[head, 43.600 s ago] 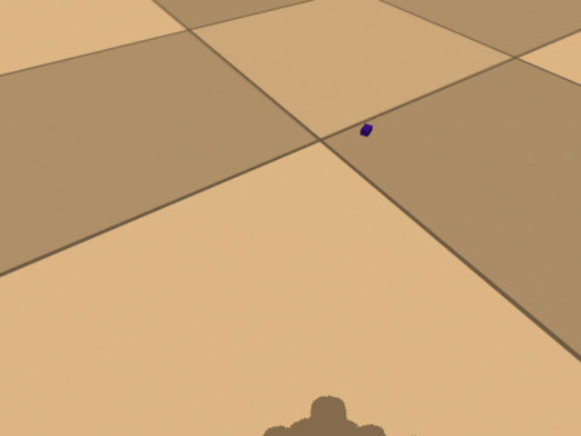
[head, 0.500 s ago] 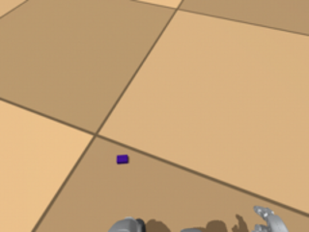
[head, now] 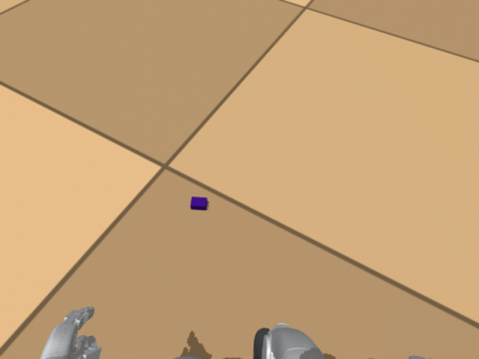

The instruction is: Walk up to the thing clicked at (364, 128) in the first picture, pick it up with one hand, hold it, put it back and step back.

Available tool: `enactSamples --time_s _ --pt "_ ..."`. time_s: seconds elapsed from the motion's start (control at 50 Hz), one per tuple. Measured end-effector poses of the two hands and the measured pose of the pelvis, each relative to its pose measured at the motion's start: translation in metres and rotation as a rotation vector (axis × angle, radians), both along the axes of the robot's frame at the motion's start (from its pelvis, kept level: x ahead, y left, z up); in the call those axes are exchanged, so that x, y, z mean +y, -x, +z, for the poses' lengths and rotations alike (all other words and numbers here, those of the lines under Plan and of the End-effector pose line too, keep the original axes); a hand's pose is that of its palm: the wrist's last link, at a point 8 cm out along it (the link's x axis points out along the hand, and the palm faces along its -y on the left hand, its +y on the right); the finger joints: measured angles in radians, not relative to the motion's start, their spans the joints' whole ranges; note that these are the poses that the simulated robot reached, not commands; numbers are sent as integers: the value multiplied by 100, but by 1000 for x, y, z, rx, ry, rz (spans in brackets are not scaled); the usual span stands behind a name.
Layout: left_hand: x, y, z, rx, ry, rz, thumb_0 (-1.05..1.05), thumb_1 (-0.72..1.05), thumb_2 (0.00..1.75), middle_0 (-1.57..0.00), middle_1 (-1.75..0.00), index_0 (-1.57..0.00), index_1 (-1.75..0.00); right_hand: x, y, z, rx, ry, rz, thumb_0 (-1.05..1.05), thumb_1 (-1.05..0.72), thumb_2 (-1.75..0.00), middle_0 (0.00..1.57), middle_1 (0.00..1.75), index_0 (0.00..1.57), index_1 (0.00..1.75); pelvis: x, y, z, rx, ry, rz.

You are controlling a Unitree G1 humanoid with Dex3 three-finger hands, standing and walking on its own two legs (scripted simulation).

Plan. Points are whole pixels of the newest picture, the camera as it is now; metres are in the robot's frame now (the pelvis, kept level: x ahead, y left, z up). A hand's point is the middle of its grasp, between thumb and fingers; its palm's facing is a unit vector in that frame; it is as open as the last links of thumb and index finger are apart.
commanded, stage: step back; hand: left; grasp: from above
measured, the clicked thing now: (198, 203) +0.78 +0.15 -0.73
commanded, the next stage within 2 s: stand in 1.86 s
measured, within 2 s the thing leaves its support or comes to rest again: neither
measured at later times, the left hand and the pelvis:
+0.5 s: hand out of the picture -0.12 +0.24 -0.13, palm faces -0.07 -0.91 -0.41, open 7.4 cm; pelvis -0.19 -0.02 +0.01, yaw -6 degrees
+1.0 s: hand out of the picture -0.22 +0.24 -0.14, palm faces -0.03 -0.93 -0.36, open 7.4 cm; pelvis -0.31 -0.03 +0.01, yaw -3 degrees
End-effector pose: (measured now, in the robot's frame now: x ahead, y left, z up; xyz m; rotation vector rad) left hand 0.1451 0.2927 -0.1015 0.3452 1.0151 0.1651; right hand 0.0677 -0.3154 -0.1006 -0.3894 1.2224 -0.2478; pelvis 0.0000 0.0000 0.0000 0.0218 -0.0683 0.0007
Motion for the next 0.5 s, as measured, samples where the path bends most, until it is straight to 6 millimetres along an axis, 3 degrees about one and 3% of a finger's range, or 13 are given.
enactSamples --time_s 0.12,0.28,0.4,0.5 --pt "14 63 2 67 22 52 1 90 90 -20 -30 -21 -30 15 46 19 -5 3 9 1 -90 -89 21 30 21 30 7 36 14 -2 60 -3" --pt "32 160 0 182 -43 81 0 90 90 -20 -30 -21 -30 9 61 30 -107 10 42 1 -90 -89 21 30 21 30 -2 95 16 35 50 -65" --pt "13 221 -6 242 -80 38 1 90 90 -20 -30 -20 -30 -15 91 9 -185 -15 36 1 -90 -89 21 30 21 30 -16 152 -1 19 42 -112" --pt "-8 270 11 229 -69 42 1 90 90 -20 -30 -21 -30 -24 145 0 -141 -51 -21 1 -91 -89 20 30 20 30 -24 187 7 6 7 -104"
